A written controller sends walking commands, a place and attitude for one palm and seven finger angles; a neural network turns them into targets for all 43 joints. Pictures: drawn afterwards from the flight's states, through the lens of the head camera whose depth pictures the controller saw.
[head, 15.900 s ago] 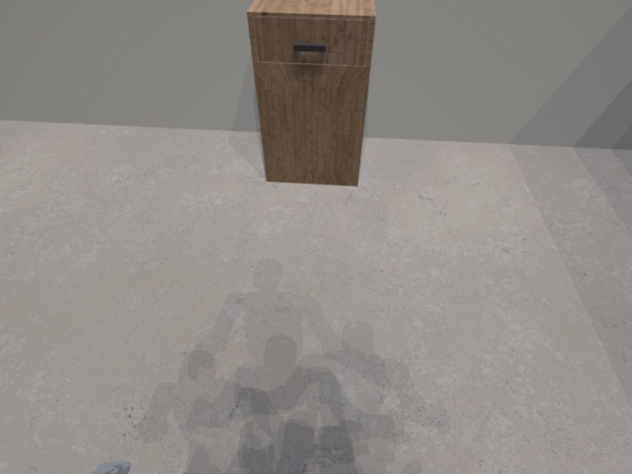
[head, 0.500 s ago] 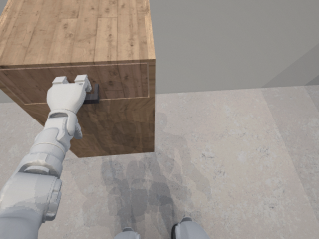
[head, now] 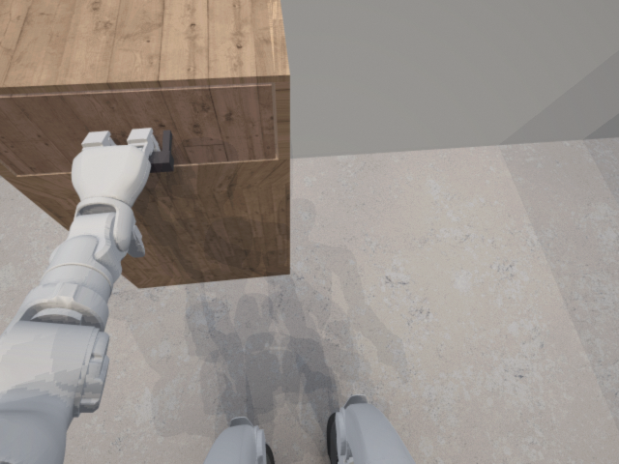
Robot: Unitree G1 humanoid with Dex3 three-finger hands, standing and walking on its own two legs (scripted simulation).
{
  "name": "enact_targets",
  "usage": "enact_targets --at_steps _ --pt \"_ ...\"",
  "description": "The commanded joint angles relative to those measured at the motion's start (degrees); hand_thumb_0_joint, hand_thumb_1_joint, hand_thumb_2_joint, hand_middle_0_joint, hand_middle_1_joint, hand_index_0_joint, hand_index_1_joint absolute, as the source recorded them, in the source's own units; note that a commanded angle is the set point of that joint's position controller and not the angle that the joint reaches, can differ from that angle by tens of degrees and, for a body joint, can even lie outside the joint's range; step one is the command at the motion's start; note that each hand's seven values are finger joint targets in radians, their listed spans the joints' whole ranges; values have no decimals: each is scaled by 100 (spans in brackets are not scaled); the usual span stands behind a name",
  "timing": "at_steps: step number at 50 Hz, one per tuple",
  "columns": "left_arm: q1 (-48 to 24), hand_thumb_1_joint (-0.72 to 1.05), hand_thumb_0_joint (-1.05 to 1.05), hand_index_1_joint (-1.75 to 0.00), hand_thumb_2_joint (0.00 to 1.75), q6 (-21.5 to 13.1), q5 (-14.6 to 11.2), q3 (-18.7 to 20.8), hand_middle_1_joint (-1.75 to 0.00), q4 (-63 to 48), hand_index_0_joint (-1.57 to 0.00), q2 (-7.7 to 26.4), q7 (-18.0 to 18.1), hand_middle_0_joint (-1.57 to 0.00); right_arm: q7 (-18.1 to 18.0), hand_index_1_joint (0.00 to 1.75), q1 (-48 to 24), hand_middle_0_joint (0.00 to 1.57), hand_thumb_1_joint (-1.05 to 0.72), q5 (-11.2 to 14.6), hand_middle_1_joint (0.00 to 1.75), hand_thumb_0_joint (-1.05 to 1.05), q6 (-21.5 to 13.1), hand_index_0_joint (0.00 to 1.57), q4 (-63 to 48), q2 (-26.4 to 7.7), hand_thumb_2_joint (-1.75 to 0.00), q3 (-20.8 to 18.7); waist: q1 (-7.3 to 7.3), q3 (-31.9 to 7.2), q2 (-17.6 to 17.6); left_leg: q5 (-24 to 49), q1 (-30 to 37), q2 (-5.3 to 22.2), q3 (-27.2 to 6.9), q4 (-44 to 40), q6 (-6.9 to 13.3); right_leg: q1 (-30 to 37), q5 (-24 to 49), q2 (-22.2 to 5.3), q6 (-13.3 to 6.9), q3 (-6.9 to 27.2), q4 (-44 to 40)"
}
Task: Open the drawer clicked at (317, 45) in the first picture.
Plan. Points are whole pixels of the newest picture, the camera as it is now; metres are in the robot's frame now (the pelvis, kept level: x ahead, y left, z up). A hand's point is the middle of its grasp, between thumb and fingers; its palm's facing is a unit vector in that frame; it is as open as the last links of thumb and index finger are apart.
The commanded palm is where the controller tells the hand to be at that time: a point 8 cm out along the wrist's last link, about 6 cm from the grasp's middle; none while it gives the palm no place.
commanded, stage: lower the fingers behind the handle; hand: left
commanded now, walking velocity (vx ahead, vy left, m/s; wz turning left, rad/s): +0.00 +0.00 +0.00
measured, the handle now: (130, 151) +0.55 +0.22 -0.01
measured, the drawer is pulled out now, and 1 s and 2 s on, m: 0.00 0.00 0.05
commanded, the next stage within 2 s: close the thumb around the handle in 0.52 s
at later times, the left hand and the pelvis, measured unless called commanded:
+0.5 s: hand (132, 193) +0.49 +0.22 -0.03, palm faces -0.07 -0.03 -1.00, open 13.8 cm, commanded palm +0.48 +0.21 +0.02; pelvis +0.00 +0.01 -0.01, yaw +0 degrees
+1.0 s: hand (131, 191) +0.50 +0.22 -0.03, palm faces -0.07 -0.02 -1.00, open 9.8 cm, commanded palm +0.48 +0.21 +0.02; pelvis +0.01 +0.00 +0.00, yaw +0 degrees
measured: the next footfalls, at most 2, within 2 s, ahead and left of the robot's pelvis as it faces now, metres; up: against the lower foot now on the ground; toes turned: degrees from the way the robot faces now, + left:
none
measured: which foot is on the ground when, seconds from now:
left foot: down 0.00-1.00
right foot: down 0.00-1.00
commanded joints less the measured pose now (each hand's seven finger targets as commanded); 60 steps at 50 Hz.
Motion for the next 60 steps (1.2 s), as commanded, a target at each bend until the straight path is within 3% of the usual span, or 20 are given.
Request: enact_targets --at_steps 1,4,6,11,18,21,23,25,27,30,31,35,38,41,43,45,50,54,56,60 --pt "-2335 -50 0 -120 30 -61 -66 383 -120 -1038 -30 1500 295 -30 -40 30 962 20 -90 -45 30 0 -60 20 -176 -975 -90 -337 -89 -2827 311 2243 1457 -177 -412 -458 -5 1582 1384 238 -121 164 -329" --pt "-2204 -50 0 -120 30 28 -57 345 -120 -936 -30 1420 359 -30 -18 30 955 20 -90 -54 30 0 -48 20 -169 -972 -90 -336 -60 -2877 366 2363 1456 -186 -410 -403 -26 1536 1446 246 -128 144 -275" --pt "-2321 -50 0 -120 30 109 -71 218 -120 -851 -30 1249 355 -30 -2 30 977 20 -90 -45 30 0 -55 20 -140 -977 -90 -342 -159 -2759 345 2383 1468 -148 -460 -371 -33 1351 1398 249 -117 104 -241" --pt "-2459 -50 0 -120 30 246 -116 245 -120 -970 -30 1371 260 -30 -11 30 1028 20 -90 -21 30 0 -22 20 -155 -1007 -90 -330 -161 -2908 340 2436 1627 -138 -500 -433 -34 1468 1409 250 -110 91 -295" --pt "-2319 -50 0 -120 30 125 -151 74 -120 -1069 -30 1081 108 -30 -30 30 1023 20 -90 -17 30 0 -20 20 -191 -949 -90 -320 -140 -2769 415 2486 1750 -113 -528 -480 -46 1379 1346 259 -129 62 -342" --pt "-2108 -50 0 -120 30 53 -147 238 -120 -1023 -30 1246 139 -30 -35 30 999 20 -90 -24 30 0 -4 20 -203 -960 -90 -310 -76 -2707 258 2414 1637 -118 -509 -481 -32 1427 1327 259 -127 80 -335" --pt "-2302 -50 0 -120 30 42 -107 77 -120 -1035 -30 1043 207 -30 -23 30 997 20 -90 -32 30 0 -28 20 -178 -932 -90 -324 -174 -2517 323 2314 1604 -103 -497 -471 -32 1268 1232 259 -130 61 -357" --pt "-2228 -50 0 -120 30 49 -113 284 -120 -1122 -30 1272 259 -30 -16 30 975 20 -90 -49 30 0 -13 20 -188 -962 -90 -313 -56 -2717 379 2499 1678 -107 -526 -480 -55 1364 1342 260 -150 65 -289" --pt "-2309 -50 0 -120 30 77 -102 146 -120 -1147 -30 1085 315 -30 0 30 1019 20 -90 -48 30 0 -20 20 -176 -932 -90 -345 -140 -2792 394 2629 1744 -106 -499 -426 -47 1378 1485 260 -133 75 -303" --pt "-2179 -50 0 -120 30 129 -152 338 -120 -1230 -30 1306 316 -30 11 30 992 20 -90 -53 30 0 18 20 -182 -952 -90 -329 -42 -2940 368 2785 1731 -122 -465 -443 -50 1649 1713 259 -136 98 -283" --pt "-2090 -50 0 -120 30 154 -125 269 -120 -1170 -30 1212 315 -30 14 30 998 20 -90 -49 30 0 32 20 -185 -941 -90 -345 -43 -2932 397 2840 1798 -117 -474 -451 -66 1609 1727 262 -132 80 -285" --pt "-2090 -28 0 -122 40 198 -162 206 -122 -1184 -32 1107 299 -32 10 30 939 20 -90 -35 30 0 51 20 -181 -931 -90 -344 -86 -2785 264 2753 1728 -115 -440 -492 -43 1673 1731 260 -125 91 -355" --pt "-1896 -11 0 -124 47 213 -151 280 -124 -1069 -33 1215 269 -33 -2 30 940 20 -90 -28 30 0 61 20 -177 -953 -90 -335 -33 -2724 191 2697 1677 -125 -427 -510 -38 1719 1714 262 -122 100 -367" --pt "-2014 6 0 -126 54 174 -156 171 -126 -1088 -34 1116 251 -34 -9 30 933 20 -90 -24 30 0 52 20 -190 -941 -90 -332 -80 -2690 310 2591 1681 -125 -416 -504 -36 1626 1631 257 -120 109 -371" --pt "-2019 17 0 -127 59 191 -148 255 -127 -960 -35 1268 242 -35 -35 30 924 20 -90 -21 30 0 46 20 -180 -960 -90 -312 -104 -2529 104 2436 1447 -149 -367 -483 0 1682 1604 254 -114 135 -390" --pt "-2089 28 0 -128 64 188 -163 288 -128 -961 -36 1357 205 -36 -46 30 910 20 -90 -18 30 0 43 20 -196 -962 -90 -294 -83 -2564 179 2362 1366 -167 -373 -486 -4 1714 1588 246 -125 147 -354" --pt "-2219 56 0 -131 76 127 -159 125 -131 -1181 -38 1069 187 -38 -32 30 974 20 -90 -28 30 0 12 20 -220 -926 -90 -348 -125 -2900 450 2831 1868 -111 -471 -434 -59 1506 1687 260 -128 88 -295" --pt "-2216 79 0 -134 85 163 -175 25 -134 -1018 -39 973 174 -39 -30 30 1012 20 -90 -11 30 0 11 20 -195 -930 -90 -335 -175 -2696 256 2587 1641 -129 -440 -431 -32 1520 1595 263 -115 94 -340" --pt "-2196 90 0 -135 90 166 -167 152 -135 -973 -40 1156 157 -40 -44 30 1033 20 -90 -20 30 0 18 20 -172 -959 -90 -326 -173 -2783 179 2619 1596 -132 -453 -413 -19 1586 1672 258 -107 120 -314" --pt "-2281 90 0 -135 90 158 -168 158 -135 -1004 -40 1233 113 -40 -54 30 1012 20 -90 -14 30 0 15 20 -192 -944 -90 -296 -142 -2697 273 2492 1465 -158 -408 -445 -6 1643 1633 254 -125 128 -326"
